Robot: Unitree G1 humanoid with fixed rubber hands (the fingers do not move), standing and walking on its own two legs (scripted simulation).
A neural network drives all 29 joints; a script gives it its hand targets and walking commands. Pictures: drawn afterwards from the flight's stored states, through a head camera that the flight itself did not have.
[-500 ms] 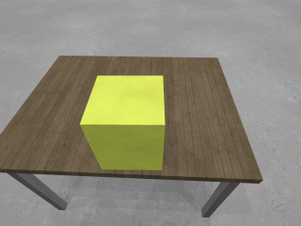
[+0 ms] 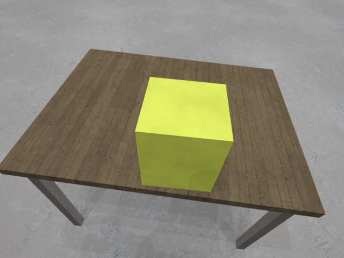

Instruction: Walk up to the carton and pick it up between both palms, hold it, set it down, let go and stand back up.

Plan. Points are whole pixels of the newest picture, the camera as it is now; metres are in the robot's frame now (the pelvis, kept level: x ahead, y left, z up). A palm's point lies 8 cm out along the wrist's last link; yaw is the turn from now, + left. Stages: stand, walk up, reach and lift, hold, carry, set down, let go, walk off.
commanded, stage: walk up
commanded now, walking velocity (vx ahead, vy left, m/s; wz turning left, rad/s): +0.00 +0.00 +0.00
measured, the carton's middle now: (181, 137) +0.44 +0.00 +0.01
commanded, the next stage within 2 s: stand in 0.50 s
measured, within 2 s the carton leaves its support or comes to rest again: neither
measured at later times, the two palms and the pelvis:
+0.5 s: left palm out of the picture -0.01 +0.23 -0.14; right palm out of the picture +0.00 -0.21 -0.14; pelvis +0.00 +0.01 +0.01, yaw -1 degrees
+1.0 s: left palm out of the picture +0.06 +0.23 -0.15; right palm out of the picture +0.06 -0.22 -0.15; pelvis +0.00 +0.00 -0.01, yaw +0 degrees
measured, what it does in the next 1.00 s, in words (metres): stands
